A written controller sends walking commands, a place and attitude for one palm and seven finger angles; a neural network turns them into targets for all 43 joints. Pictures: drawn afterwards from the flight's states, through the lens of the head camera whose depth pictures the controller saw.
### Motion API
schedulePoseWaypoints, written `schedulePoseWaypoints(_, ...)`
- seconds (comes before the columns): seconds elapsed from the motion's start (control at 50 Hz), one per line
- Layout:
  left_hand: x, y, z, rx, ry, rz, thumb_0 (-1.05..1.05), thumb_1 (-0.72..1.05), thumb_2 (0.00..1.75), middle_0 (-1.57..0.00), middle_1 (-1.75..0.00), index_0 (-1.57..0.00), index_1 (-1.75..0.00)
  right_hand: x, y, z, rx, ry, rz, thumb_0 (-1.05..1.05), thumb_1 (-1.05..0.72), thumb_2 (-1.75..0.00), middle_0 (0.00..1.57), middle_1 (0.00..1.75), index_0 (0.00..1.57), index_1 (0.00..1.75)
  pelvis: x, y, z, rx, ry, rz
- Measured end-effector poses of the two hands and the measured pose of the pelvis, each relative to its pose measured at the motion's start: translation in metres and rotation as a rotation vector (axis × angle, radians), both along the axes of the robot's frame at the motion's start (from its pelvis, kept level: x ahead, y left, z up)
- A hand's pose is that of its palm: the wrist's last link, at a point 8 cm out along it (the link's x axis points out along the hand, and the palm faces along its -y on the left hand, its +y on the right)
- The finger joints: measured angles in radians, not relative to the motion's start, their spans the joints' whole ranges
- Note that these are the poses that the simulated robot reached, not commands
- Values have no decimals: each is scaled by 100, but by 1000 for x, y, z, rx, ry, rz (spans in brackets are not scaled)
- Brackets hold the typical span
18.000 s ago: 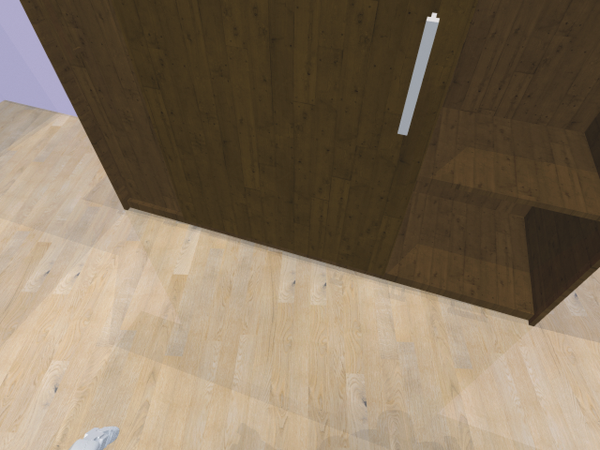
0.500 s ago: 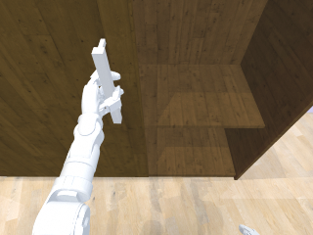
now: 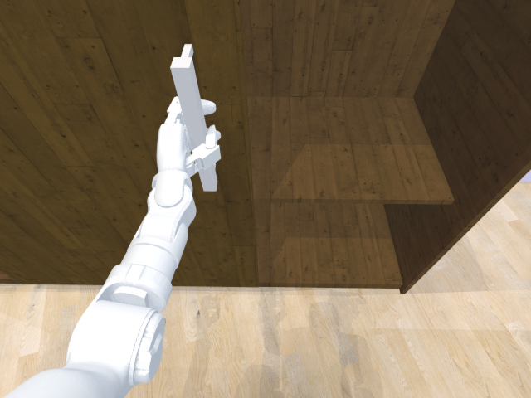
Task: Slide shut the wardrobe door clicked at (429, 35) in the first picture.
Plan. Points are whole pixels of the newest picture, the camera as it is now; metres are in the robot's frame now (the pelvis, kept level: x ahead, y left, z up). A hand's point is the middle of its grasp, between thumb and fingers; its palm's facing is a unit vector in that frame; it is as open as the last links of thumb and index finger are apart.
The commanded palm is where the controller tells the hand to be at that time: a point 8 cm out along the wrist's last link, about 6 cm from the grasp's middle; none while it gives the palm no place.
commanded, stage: tug the door sideways, standing still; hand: left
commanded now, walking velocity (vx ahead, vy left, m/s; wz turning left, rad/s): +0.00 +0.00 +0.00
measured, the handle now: (200, 127) +0.51 +0.11 +0.11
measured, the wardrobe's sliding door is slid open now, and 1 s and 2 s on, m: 0.54 0.50 0.24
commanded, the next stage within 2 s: step sideways, sliding the door along in 0.14 s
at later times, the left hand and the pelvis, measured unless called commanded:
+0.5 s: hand (229, 148) +0.46 +0.06 +0.11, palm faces -0.03 -0.99 -0.16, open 6.1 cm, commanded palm +0.44 +0.10 +0.12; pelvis +0.00 -0.01 +0.00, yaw -3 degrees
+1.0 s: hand (244, 146) +0.46 +0.04 +0.11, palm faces +0.23 -0.96 -0.14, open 6.3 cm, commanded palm +0.44 +0.02 +0.12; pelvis +0.03 -0.14 +0.00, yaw +5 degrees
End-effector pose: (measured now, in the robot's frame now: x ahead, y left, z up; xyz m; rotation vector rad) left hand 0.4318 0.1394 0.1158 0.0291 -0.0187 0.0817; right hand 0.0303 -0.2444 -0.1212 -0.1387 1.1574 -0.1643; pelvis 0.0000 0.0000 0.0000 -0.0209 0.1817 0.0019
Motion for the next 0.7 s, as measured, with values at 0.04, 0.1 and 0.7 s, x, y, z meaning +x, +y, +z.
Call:
schedulePoseWaypoints(0.04, 0, -2, 0, 1, -1, -3, 0, 75, 81, -32, -140, -27, -140, -2, -1, 0, -2, 1, 0, 1, -91, -90, 20, 30, 20, 30, -1, 0, 0, 0, 1, 0)
schedulePoseWaypoints(0.1, 0, -6, 0, -1, -2, -8, 0, 75, 81, -33, -140, -27, -140, -2, -1, 1, -5, -6, 2, 1, -91, -90, 20, 30, 20, 30, -1, 0, 0, 0, 1, 0)
schedulePoseWaypoints(0.7, 5, -30, 8, 103, 75, -43, 1, 66, 83, -42, -138, -34, -140, 78, -49, 5, -73, -68, 39, 1, -91, -90, 20, 30, 20, 30, 7, -52, 5, 22, -179, 27)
